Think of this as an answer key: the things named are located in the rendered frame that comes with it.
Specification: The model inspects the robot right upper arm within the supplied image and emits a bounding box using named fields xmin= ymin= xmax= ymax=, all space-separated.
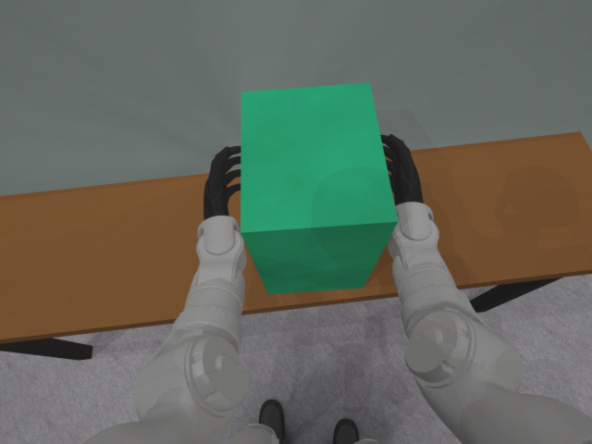
xmin=404 ymin=310 xmax=592 ymax=444

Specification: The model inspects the robot left upper arm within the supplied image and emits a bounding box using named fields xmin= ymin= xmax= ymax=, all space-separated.
xmin=82 ymin=334 xmax=249 ymax=444

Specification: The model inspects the right robot foot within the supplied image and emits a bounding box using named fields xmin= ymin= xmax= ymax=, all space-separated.
xmin=333 ymin=419 xmax=359 ymax=444

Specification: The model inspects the right robot hand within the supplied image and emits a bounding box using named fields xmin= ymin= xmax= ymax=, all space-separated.
xmin=380 ymin=134 xmax=424 ymax=205

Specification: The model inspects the robot right forearm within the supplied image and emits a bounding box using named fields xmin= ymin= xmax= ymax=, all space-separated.
xmin=388 ymin=202 xmax=492 ymax=339

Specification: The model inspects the carton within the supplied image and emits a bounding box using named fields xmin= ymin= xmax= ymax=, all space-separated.
xmin=240 ymin=82 xmax=398 ymax=294

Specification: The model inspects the left robot hand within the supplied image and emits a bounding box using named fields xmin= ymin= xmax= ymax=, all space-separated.
xmin=203 ymin=146 xmax=241 ymax=220

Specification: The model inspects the table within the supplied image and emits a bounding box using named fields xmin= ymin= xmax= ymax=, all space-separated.
xmin=0 ymin=131 xmax=592 ymax=360

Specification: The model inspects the robot left shin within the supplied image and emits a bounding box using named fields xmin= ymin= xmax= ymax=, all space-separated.
xmin=244 ymin=424 xmax=277 ymax=438

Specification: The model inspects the robot left forearm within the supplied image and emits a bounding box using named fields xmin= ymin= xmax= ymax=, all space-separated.
xmin=135 ymin=216 xmax=247 ymax=407

